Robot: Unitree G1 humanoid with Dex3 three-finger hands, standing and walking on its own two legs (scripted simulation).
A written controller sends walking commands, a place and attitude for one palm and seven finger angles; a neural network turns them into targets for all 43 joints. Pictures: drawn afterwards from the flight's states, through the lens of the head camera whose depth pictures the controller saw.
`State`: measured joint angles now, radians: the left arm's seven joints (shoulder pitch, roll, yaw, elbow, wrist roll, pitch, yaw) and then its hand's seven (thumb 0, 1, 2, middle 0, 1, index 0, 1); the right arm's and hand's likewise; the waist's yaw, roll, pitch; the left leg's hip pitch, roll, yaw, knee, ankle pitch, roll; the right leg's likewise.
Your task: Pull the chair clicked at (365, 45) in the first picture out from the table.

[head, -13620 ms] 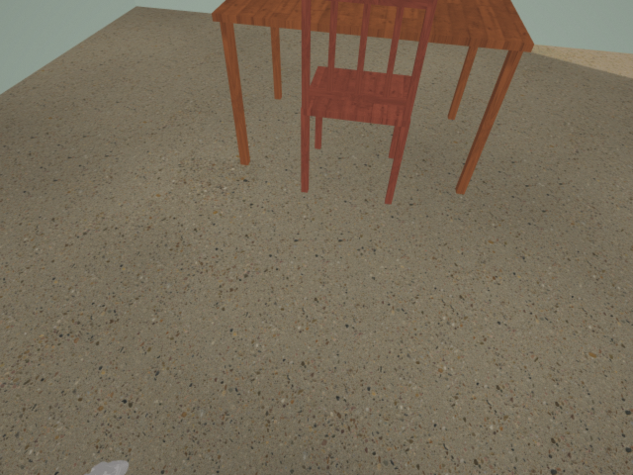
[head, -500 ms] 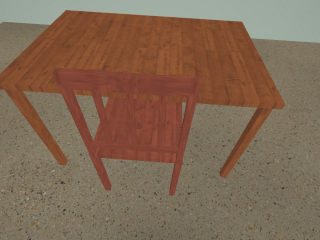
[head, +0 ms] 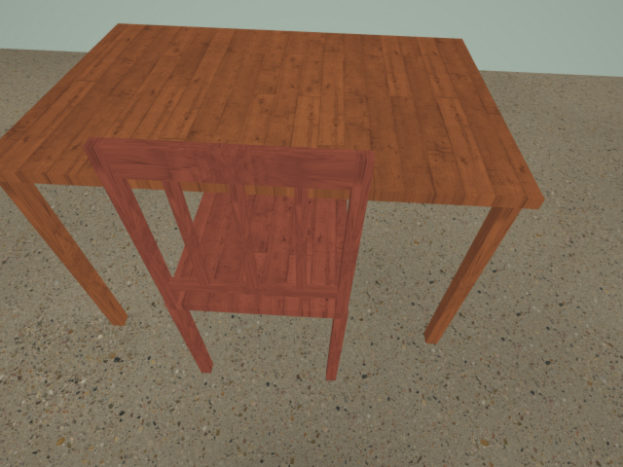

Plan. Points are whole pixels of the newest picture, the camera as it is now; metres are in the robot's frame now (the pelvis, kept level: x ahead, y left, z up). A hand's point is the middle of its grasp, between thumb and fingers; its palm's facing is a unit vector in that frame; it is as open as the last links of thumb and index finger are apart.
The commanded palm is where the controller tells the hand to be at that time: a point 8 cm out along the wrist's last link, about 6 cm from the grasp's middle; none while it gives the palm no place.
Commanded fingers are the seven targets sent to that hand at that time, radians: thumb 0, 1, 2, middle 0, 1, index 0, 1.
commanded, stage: shuffle to correct the standing spot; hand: left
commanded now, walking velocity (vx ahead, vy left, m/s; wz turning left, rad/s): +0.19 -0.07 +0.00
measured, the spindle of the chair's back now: (245, 240) +0.52 +0.16 -0.09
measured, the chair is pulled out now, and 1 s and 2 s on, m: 0.00 0.00 0.00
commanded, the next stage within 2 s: come to a stop and stand still in 0.30 s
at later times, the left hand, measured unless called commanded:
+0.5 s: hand out of the picture +0.02 +0.13 -0.19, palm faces +0.07 -0.99 -0.14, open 7.3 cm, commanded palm none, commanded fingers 0.00 0.90 0.90 -0.20 -0.30 -0.20 -0.30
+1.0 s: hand out of the picture +0.11 +0.15 -0.18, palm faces +0.08 -0.97 -0.23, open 7.3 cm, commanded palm none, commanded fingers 0.00 0.90 0.90 -0.20 -0.30 -0.20 -0.30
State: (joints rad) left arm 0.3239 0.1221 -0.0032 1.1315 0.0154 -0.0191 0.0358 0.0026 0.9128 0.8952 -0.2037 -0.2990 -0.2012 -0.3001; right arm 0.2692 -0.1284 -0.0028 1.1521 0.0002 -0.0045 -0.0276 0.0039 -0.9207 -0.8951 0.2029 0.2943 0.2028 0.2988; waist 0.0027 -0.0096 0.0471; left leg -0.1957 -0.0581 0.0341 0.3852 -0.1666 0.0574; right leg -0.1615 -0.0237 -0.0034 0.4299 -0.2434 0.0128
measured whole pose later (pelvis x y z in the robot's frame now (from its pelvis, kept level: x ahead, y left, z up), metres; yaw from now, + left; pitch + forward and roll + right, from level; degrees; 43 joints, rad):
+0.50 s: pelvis +0.08 -0.02 -0.01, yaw +0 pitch -1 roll +1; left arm 0.38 0.12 0.03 1.16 0.01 -0.02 0.03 0.00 0.91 0.90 -0.20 -0.30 -0.20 -0.30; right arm 0.28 -0.11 -0.01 1.14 -0.02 -0.06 -0.05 0.00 -0.92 -0.90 0.20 0.29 0.20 0.30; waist 0.00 -0.04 0.04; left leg -0.16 -0.02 0.07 0.56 -0.39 0.04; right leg -0.22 0.00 -0.03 0.78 -0.46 -0.03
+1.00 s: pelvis +0.07 -0.04 -0.01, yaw +1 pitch -2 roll +2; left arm 0.19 0.19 0.04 1.03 0.02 0.03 0.04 0.00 0.91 0.89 -0.21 -0.30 -0.20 -0.30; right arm 0.21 -0.17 -0.04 1.06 -0.01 0.01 -0.04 0.00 -0.91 -0.90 0.20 0.29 0.20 0.30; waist 0.02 -0.05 0.09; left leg -0.17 -0.02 0.08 0.50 -0.27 0.01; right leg -0.30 -0.05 -0.02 0.61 -0.28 -0.01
